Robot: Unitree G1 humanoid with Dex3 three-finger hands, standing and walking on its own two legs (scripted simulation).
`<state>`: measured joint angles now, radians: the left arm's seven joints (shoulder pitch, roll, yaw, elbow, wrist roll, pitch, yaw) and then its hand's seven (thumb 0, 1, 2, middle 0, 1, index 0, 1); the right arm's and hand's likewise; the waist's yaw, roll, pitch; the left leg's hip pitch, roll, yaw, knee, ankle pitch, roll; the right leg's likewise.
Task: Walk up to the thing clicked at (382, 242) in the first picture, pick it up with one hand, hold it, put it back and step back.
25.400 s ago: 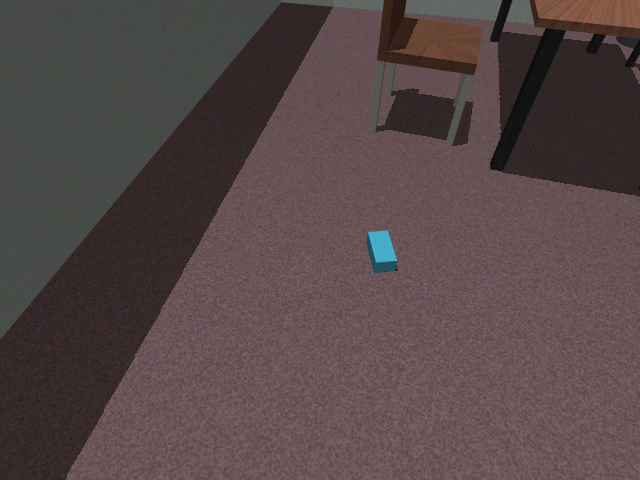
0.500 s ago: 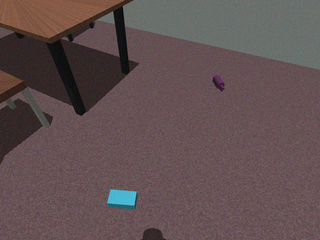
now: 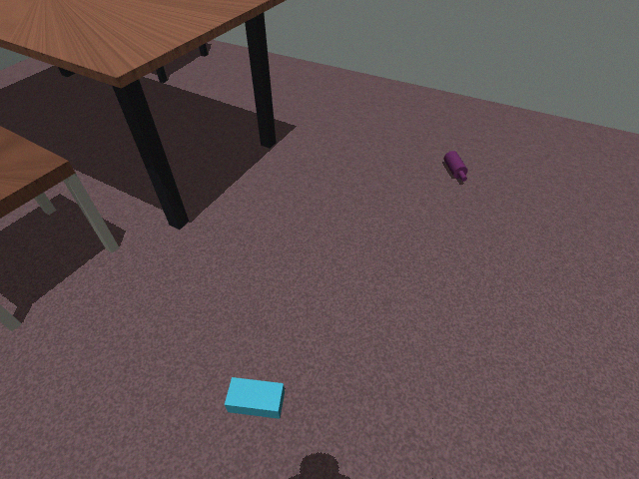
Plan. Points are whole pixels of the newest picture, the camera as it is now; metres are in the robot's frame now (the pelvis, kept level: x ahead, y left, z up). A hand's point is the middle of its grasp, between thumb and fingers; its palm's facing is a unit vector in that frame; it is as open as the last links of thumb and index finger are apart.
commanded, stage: walk up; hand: left
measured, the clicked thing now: (255, 397) +0.49 +0.22 -0.75
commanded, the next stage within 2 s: none
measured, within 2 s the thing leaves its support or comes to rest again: neither
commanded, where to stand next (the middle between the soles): +0.10 -0.01 m, yaw -2 degrees
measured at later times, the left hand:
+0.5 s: hand out of the picture +0.10 +0.32 -0.18, palm faces +0.01 -0.94 -0.33, open 7.4 cm
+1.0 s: hand out of the picture +0.09 +0.25 -0.16, palm faces -0.07 -0.91 -0.41, open 7.4 cm
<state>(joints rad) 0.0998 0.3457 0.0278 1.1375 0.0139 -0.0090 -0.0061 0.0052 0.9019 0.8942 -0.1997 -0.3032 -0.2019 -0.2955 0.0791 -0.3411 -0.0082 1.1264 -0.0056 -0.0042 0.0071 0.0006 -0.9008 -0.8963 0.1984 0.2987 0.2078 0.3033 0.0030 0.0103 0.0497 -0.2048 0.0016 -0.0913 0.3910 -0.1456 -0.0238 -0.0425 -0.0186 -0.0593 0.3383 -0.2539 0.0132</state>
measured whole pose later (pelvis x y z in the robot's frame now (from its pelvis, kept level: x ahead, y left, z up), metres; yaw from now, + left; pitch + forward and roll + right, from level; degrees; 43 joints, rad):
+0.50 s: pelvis +0.06 +0.05 -0.01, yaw +1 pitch -3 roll -1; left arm 0.20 0.42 0.05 1.02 -0.01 0.06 -0.01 0.01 0.90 0.89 -0.20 -0.30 -0.20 -0.30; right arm 0.16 -0.34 -0.04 1.02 -0.02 -0.04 -0.01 0.00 -0.90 -0.90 0.20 0.30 0.21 0.30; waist 0.01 -0.06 0.14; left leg -0.26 0.01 0.04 0.50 -0.20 0.04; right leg -0.26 0.01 0.09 0.91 -0.53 -0.03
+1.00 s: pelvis +0.01 -0.01 -0.02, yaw -3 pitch -1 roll +2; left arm 0.18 0.34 0.05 0.86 0.04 0.05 -0.01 0.00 0.90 0.89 -0.20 -0.30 -0.20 -0.30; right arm 0.08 -0.41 -0.06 0.87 0.02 0.05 -0.04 0.00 -0.90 -0.90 0.20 0.30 0.21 0.30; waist 0.03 0.02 0.18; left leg -0.49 -0.09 -0.11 1.17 -0.52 0.01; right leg -0.33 0.00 0.04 0.70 -0.34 -0.03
